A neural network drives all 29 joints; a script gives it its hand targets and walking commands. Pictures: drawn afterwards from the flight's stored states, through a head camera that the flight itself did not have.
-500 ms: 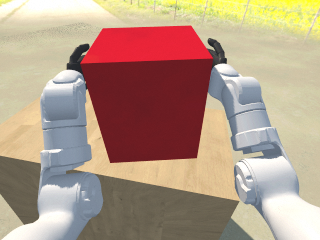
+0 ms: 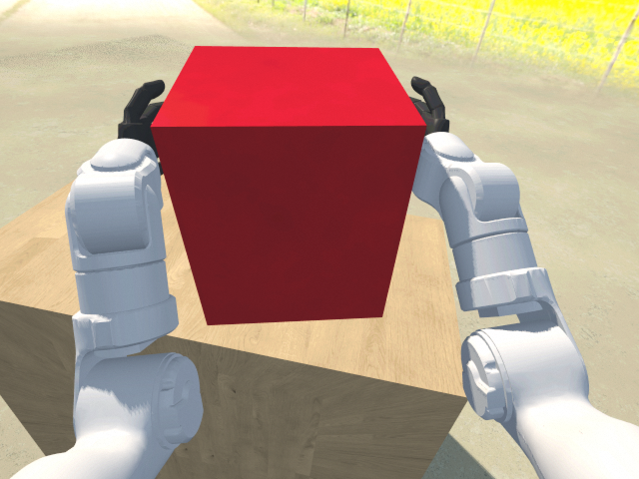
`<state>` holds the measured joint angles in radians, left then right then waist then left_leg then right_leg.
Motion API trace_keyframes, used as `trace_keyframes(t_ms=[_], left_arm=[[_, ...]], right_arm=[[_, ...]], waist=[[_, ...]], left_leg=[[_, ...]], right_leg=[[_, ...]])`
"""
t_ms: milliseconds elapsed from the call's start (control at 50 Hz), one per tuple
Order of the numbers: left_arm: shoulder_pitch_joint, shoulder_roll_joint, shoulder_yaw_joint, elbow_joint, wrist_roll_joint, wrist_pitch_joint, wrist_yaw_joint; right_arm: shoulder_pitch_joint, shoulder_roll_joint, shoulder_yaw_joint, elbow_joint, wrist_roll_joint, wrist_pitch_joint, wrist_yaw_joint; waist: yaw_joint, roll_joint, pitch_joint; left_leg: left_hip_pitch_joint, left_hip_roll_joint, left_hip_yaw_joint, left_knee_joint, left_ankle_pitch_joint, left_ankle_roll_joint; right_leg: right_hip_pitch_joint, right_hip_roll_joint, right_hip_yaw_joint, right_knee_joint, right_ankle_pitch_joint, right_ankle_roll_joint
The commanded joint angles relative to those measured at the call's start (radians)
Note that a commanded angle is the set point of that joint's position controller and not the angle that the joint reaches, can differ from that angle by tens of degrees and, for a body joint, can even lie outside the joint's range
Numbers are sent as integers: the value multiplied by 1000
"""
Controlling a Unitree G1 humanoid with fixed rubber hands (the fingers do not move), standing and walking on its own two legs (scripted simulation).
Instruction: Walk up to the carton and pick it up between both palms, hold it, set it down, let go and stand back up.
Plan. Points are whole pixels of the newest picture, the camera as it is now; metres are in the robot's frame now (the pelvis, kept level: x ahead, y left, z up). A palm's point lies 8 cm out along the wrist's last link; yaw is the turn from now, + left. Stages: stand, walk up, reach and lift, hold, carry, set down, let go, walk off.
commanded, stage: hold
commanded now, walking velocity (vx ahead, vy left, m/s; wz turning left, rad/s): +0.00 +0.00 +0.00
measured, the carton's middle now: (292, 187) +0.38 +0.01 +0.25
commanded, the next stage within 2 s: none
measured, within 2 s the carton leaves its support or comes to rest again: neither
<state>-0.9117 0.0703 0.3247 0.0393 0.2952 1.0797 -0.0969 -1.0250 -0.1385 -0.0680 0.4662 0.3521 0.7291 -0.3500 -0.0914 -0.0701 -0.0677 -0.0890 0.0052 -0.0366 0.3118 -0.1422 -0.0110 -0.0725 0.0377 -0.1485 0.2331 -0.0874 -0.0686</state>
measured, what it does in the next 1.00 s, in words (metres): stands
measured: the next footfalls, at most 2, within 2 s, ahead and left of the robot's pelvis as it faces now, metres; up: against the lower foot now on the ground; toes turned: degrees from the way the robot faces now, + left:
none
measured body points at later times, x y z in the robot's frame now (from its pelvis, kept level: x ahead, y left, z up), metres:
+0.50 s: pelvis +0.01 +0.00 +0.00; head -0.05 +0.03 +0.45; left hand +0.38 +0.17 +0.30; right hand +0.39 -0.14 +0.31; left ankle +0.02 +0.13 -0.75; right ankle +0.04 -0.07 -0.75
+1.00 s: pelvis +0.01 +0.00 +0.00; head -0.05 +0.03 +0.45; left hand +0.38 +0.16 +0.30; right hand +0.39 -0.14 +0.31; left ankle +0.02 +0.13 -0.75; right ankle +0.04 -0.07 -0.75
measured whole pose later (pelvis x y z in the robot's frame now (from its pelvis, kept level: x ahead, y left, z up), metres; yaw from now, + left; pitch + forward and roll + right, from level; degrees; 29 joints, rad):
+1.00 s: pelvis +0.01 +0.00 +0.00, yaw +0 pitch -5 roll +0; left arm -0.89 0.06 0.32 0.00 0.30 1.09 -0.10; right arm -1.00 -0.15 -0.04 0.43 0.37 0.74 -0.36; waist -0.09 -0.06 -0.07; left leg -0.07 0.01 -0.03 0.30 -0.15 -0.01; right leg -0.05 0.04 -0.14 0.21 -0.08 -0.07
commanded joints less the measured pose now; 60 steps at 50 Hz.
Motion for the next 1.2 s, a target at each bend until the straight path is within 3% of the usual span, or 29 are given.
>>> trace_keyframes(t_ms=[0, 180, 620, 1000, 1020, 1120, 1180], left_arm=[[-719, -409, -365, -138, -206, -77, -131], [-697, -387, -354, -182, -201, -68, -143], [-692, -414, -387, -188, -203, -60, -144], [-682, -402, -372, -192, -205, -57, -138], [-672, -410, -355, -117, -198, -61, -149], [-786, -410, -335, -36, -200, -98, -149], [-755, -419, -333, -63, -208, -119, -149]], right_arm=[[-691, 349, 179, -182, 100, -29, 74], [-686, 380, 216, -255, 124, -25, 58], [-674, 345, 195, -242, 112, -26, 58], [-679, 361, 211, -257, 123, -27, 61], [-695, 341, 214, -275, 137, -26, 67], [-733, 333, 153, -142, 90, -32, 87], [-730, 361, 176, -189, 109, -42, 86]], waist=[[-2, 136, -405], [3, 84, -462], [-14, 136, -404], [-3, 97, -428], [24, 107, -402], [6, 148, -354], [13, 126, -500]], left_leg=[[-112, -31, 25, -83, 58, 11], [-6, -46, 15, -44, 178, 23], [-65, -34, 19, -72, 125, 6], [-17, -41, 19, -53, 161, 15], [-35, -44, 20, -54, 156, 16], [-120, -25, 13, -77, 6, 13], [-54, -39, 17, -44, 139, 18]], right_leg=[[298, -5, 64, 17, 85, 95], [279, -30, 70, 0, 225, 115], [295, -6, 68, 11, 131, 92], [278, -22, 73, -5, 185, 104], [273, -17, 88, -12, 163, 89], [224, -15, 83, -1, 16, 74], [293, -20, 101, -6, 161, 84]])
